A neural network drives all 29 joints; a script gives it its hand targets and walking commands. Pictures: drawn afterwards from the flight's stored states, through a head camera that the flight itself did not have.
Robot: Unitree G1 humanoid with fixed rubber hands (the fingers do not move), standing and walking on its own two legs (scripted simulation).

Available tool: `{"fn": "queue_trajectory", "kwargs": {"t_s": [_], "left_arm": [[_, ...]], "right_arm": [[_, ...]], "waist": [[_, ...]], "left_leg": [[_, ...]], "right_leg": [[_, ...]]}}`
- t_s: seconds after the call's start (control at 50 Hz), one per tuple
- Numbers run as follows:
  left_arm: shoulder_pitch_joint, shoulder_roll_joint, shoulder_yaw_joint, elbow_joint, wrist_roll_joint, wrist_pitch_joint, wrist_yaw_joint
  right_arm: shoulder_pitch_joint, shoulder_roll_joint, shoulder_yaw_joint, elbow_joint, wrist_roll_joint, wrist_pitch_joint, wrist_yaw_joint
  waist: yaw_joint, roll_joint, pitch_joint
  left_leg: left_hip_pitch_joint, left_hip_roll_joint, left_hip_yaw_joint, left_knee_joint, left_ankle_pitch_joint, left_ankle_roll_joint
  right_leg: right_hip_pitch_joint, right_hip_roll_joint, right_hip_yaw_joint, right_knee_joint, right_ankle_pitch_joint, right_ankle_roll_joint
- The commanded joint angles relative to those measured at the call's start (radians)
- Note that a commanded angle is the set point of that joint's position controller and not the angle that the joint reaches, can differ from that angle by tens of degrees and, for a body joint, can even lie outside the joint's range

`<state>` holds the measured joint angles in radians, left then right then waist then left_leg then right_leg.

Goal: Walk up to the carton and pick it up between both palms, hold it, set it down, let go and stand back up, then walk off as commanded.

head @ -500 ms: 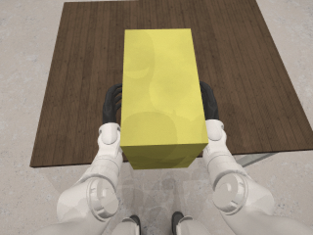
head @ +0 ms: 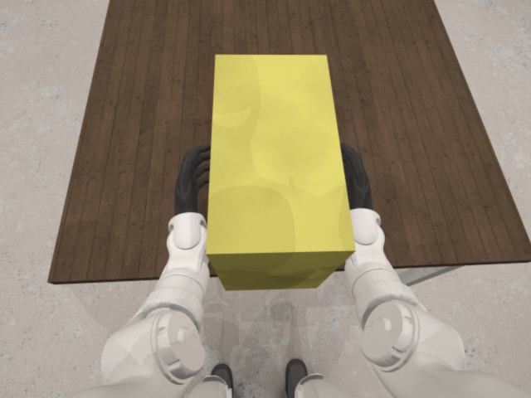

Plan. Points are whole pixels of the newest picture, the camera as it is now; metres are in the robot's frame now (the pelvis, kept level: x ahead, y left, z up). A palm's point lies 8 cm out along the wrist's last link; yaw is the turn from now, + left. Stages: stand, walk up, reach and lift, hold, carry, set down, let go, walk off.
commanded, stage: reach and lift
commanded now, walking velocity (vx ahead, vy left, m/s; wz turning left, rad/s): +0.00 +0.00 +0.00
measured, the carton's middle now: (271, 183) +0.44 +0.00 -0.05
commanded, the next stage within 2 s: none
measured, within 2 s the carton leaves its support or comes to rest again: leaves its support in 1.68 s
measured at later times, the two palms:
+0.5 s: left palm (189, 203) +0.40 +0.13 -0.02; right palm (356, 197) +0.40 -0.13 -0.02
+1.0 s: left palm (188, 205) +0.39 +0.13 -0.03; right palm (356, 197) +0.40 -0.13 -0.02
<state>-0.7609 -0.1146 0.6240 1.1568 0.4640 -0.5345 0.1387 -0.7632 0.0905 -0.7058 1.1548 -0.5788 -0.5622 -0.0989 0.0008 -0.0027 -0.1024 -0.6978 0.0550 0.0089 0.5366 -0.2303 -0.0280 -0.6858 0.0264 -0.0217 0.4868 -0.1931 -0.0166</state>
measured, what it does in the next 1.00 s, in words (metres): stands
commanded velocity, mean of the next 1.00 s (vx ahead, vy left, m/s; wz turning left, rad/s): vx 0.00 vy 0.00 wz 0.00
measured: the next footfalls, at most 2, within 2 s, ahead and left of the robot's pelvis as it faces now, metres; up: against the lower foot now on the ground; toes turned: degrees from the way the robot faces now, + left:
none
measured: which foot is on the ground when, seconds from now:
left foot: down 0.00-1.00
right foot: down 0.00-1.00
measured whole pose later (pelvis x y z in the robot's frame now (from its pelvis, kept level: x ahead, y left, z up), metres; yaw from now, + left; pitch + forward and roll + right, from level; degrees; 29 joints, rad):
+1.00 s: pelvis -0.01 +0.00 +0.00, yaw +0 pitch +26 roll -2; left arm -0.79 -0.08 0.54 1.27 0.33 -0.60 0.17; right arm -0.80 0.02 -0.59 1.31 -0.47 -0.65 -0.15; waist 0.01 0.00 -0.17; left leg -0.78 0.07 0.00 0.55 -0.22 -0.03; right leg -0.75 0.03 -0.04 0.48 -0.17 -0.02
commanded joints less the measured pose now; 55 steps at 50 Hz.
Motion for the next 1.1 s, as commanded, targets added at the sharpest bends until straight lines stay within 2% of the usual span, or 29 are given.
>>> {"fn": "queue_trajectory", "kwargs": {"t_s": [0.0,0.4,0.56,0.64,0.82,0.9,1.08], "left_arm": [[-0.353,-0.442,-0.195,0.068,0.079,0.012,-0.076],[-0.335,-0.461,-0.207,0.093,0.076,0.003,-0.076],[-0.34,-0.461,-0.216,0.119,0.069,-0.003,-0.071],[-0.358,-0.466,-0.238,0.12,0.053,-0.011,-0.067],[-0.428,-0.503,-0.305,0.129,0.006,-0.059,-0.059],[-0.433,-0.506,-0.322,0.169,-0.012,-0.074,-0.057],[-0.468,-0.497,-0.369,0.233,-0.067,-0.101,-0.067]], "right_arm": [[-0.381,0.549,0.258,0.113,-0.119,-0.015,0.122],[-0.369,0.555,0.287,0.149,-0.107,-0.04,0.103],[-0.385,0.553,0.309,0.175,-0.093,-0.047,0.101],[-0.404,0.545,0.323,0.18,-0.085,-0.062,0.098],[-0.463,0.555,0.372,0.201,-0.065,-0.124,0.089],[-0.474,0.556,0.39,0.228,-0.054,-0.138,0.089],[-0.489,0.554,0.433,0.285,-0.022,-0.147,0.085]], "waist": [[0.01,-0.012,-0.623],[0.01,-0.004,-0.607],[0.022,0.002,-0.61],[0.019,0.009,-0.628],[0.01,0.011,-0.719],[0.016,0.011,-0.735],[0.003,0.012,-0.76]], "left_leg": [[0.171,-0.045,0.097,-0.036,0.334,0.009],[0.144,-0.045,0.095,-0.042,0.317,0.013],[0.137,-0.041,0.094,-0.03,0.31,0.01],[0.143,-0.043,0.093,-0.021,0.318,0.004],[0.131,-0.043,0.089,-0.016,0.356,-0.01],[0.124,-0.041,0.085,-0.013,0.346,-0.012],[0.081,-0.048,0.077,0.001,0.313,-0.012]], "right_leg": [[0.477,0.002,-0.052,0.04,0.498,0.022],[0.45,0.001,-0.054,0.033,0.487,0.018],[0.414,0.007,-0.053,0.035,0.457,0.013],[0.4,0.013,-0.058,0.039,0.465,0.011],[0.443,0.026,-0.061,0.061,0.586,0.013],[0.43,0.029,-0.064,0.06,0.574,0.01],[0.427,0.027,-0.06,0.071,0.582,0.009]]}}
